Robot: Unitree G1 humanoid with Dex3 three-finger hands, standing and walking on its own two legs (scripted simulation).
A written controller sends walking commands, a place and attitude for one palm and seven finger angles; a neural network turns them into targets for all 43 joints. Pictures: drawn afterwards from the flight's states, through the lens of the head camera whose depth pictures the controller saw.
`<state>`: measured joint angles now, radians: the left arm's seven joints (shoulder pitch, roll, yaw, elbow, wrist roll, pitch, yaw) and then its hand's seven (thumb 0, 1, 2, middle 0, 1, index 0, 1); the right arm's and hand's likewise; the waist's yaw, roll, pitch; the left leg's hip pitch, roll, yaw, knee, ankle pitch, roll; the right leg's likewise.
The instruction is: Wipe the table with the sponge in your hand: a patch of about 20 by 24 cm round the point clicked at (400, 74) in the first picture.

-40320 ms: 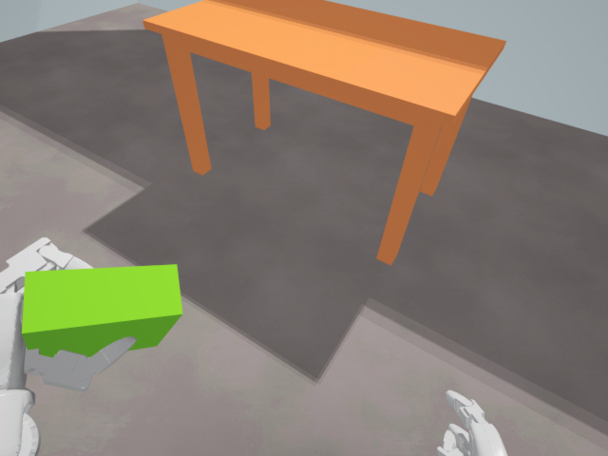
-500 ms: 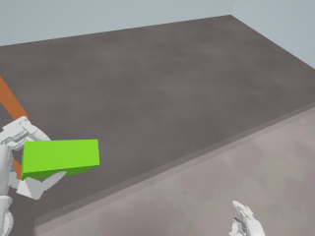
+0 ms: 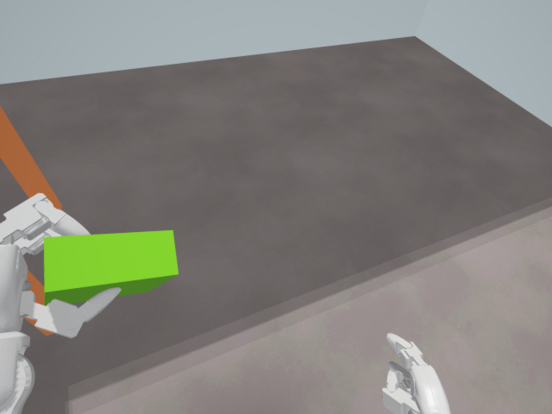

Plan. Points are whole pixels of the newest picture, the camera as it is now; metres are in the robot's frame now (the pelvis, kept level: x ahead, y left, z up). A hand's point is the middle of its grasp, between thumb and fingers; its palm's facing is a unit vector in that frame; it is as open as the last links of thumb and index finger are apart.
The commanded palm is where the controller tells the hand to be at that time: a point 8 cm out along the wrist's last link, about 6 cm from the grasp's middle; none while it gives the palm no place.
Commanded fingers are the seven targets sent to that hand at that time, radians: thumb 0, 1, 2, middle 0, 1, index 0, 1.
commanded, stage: look again from close up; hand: left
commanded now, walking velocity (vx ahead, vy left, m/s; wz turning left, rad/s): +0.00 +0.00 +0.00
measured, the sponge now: (125, 267) +0.24 +0.22 +0.11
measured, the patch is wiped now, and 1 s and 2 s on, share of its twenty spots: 0.95 0.95 0.95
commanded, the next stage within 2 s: shuffle to correct the standing spot in 0.88 s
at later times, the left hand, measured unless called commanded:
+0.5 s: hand (85, 271) +0.22 +0.24 +0.15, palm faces +0.40 -0.84 -0.36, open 9.2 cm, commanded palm +0.16 +0.27 +0.17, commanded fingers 0.00 0.10 1.30 -1.20 -1.60 -1.20 -1.60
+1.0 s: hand (94, 276) +0.21 +0.22 +0.15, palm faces +0.40 -0.84 -0.37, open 9.2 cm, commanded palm +0.15 +0.26 +0.17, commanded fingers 0.00 0.10 1.30 -1.20 -1.60 -1.20 -1.60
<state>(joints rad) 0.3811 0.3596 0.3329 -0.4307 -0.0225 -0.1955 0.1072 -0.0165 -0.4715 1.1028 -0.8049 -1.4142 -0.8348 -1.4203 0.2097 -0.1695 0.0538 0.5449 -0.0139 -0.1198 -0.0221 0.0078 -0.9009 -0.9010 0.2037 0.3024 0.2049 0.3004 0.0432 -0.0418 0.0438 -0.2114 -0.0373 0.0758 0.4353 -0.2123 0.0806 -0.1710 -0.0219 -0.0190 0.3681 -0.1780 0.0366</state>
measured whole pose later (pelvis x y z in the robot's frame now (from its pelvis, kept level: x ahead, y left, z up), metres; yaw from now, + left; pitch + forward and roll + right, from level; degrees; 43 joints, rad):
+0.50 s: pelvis +0.00 -0.01 +0.00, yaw +1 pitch -1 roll -1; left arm 0.42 0.35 0.32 -0.41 -0.03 -0.19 0.11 -0.02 -0.47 1.10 -0.81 -1.42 -0.84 -1.42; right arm 0.23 -0.20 0.03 0.56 -0.01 -0.08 -0.05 0.01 -0.90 -0.90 0.20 0.30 0.20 0.30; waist 0.03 0.00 0.02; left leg -0.20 -0.03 0.05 0.42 -0.20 0.06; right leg -0.16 -0.01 -0.04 0.35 -0.18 0.02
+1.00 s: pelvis +0.00 -0.03 +0.00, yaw +2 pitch -1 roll -1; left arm 0.43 0.35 0.30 -0.41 -0.04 -0.18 0.12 -0.02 -0.47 1.10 -0.81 -1.42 -0.84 -1.42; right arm 0.23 -0.20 0.03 0.56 0.00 -0.06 -0.05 0.01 -0.90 -0.90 0.20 0.30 0.20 0.30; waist 0.03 0.00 0.01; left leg -0.20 -0.02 0.04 0.40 -0.19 0.05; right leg -0.15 0.00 -0.06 0.33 -0.17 0.00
